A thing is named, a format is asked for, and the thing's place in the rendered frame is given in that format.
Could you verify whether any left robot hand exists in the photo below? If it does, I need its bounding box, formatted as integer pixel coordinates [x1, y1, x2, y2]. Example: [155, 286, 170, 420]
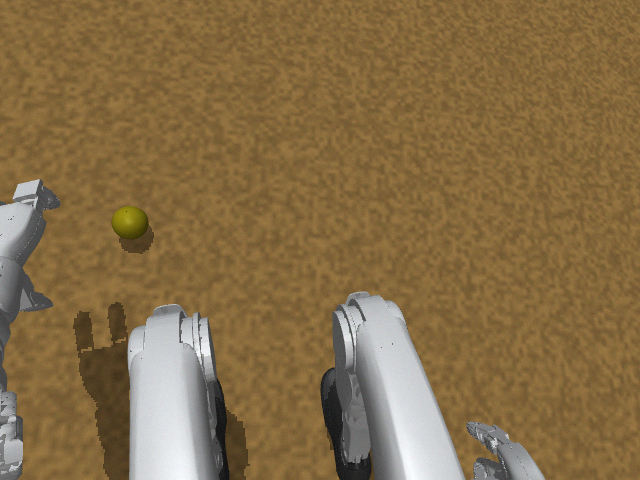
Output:
[0, 179, 60, 312]

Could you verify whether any ball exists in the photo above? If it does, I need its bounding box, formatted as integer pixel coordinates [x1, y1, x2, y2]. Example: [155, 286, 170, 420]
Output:
[112, 206, 149, 239]

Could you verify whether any left robot foot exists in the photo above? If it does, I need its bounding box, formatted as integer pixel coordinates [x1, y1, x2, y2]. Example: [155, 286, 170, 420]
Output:
[213, 378, 229, 480]

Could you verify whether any left robot arm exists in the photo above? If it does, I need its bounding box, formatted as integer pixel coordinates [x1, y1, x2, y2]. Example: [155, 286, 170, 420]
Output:
[0, 256, 25, 480]

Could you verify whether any right robot foot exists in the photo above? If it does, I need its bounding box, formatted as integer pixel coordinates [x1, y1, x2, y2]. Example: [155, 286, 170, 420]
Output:
[321, 367, 371, 480]

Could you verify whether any right robot hand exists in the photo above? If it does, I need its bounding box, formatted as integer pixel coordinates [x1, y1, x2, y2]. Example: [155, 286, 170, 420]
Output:
[466, 421, 546, 480]

